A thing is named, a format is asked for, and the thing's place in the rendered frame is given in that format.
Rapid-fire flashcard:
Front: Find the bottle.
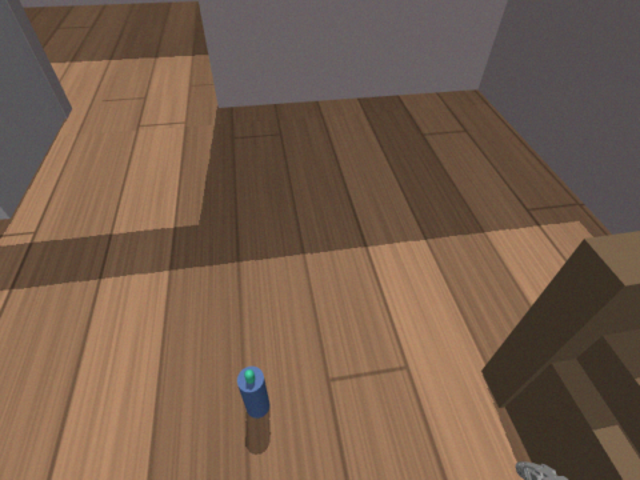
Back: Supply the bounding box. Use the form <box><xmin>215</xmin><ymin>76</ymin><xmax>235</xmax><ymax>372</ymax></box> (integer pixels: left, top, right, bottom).
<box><xmin>237</xmin><ymin>366</ymin><xmax>270</xmax><ymax>418</ymax></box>

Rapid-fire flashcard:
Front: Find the right robot hand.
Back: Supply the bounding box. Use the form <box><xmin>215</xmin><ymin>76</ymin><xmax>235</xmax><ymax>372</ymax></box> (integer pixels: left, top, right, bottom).
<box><xmin>515</xmin><ymin>462</ymin><xmax>568</xmax><ymax>480</ymax></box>

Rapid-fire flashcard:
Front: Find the sofa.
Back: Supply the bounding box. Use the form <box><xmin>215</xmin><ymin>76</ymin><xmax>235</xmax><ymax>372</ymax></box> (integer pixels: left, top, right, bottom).
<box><xmin>481</xmin><ymin>231</ymin><xmax>640</xmax><ymax>480</ymax></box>

